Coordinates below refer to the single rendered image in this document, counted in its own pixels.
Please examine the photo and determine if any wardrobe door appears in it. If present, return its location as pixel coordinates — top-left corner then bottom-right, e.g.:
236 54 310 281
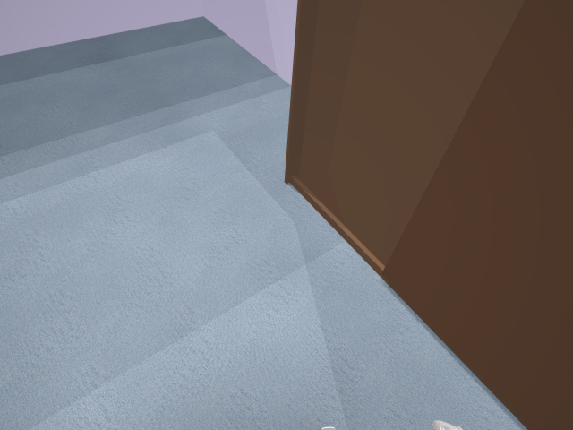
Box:
295 0 525 266
381 0 573 430

